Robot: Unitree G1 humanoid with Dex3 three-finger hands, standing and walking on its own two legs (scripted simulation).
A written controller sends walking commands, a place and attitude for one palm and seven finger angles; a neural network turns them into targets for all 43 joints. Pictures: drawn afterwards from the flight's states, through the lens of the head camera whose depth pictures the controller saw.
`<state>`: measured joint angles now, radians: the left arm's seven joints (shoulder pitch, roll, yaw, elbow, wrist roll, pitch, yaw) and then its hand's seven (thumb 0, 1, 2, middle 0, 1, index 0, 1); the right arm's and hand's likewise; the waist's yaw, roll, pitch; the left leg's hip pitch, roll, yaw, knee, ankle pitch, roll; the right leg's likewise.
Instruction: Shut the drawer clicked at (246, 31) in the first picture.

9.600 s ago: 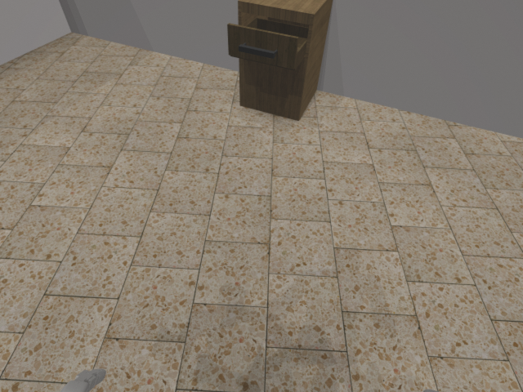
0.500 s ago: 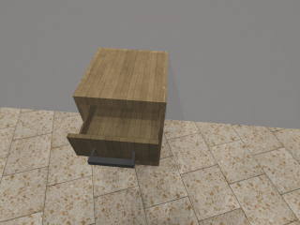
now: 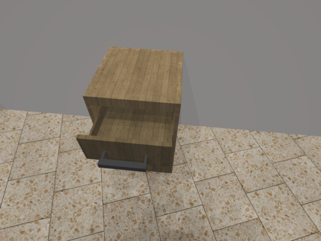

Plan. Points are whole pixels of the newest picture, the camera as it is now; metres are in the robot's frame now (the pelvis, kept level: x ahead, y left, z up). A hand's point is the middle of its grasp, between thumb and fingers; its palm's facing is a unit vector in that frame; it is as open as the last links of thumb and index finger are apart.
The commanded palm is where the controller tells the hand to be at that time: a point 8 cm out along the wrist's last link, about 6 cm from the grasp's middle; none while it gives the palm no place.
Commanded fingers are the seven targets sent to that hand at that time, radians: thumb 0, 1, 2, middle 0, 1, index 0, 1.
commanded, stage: look again from close up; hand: left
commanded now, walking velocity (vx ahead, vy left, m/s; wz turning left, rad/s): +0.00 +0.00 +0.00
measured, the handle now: (123, 160) +0.46 +0.18 -0.25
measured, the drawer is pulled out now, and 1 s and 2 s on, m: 0.19 0.19 0.19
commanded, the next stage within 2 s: raise the hand and make a fist in 0.64 s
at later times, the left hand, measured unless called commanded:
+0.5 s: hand out of the picture -0.01 +0.17 -0.18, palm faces -0.01 -0.99 -0.17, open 7.4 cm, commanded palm none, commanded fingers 0.00 0.90 0.90 -0.20 -0.30 -0.20 -0.30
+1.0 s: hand (103, 202) +0.22 +0.16 -0.03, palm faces +0.08 -1.00 -0.05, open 6.7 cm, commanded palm +0.13 +0.21 -0.08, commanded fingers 0.00 0.90 0.90 -0.48 -0.60 -0.48 -0.60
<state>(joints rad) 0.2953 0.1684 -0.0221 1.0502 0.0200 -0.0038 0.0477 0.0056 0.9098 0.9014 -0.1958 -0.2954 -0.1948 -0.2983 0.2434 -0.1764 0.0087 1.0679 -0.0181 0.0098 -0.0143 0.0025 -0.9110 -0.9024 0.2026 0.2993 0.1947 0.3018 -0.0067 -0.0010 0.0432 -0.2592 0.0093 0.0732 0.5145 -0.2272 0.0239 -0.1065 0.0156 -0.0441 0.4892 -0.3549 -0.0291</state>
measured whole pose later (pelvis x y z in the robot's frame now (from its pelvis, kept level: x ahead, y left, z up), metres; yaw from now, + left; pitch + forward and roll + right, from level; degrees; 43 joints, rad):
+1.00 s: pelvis -0.01 +0.01 -0.03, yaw +2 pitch +8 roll +1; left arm 0.29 0.14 0.00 0.23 -0.15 -0.27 -0.02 0.03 0.95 0.90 -0.29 -0.41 -0.29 -0.41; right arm 0.24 -0.26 -0.02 0.75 0.00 -0.28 -0.03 0.01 -0.91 -0.90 0.21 0.30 0.20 0.30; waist -0.05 0.02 -0.11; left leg -0.60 -0.03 0.06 0.77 -0.31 0.05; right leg -0.48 -0.03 -0.06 0.81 -0.47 -0.02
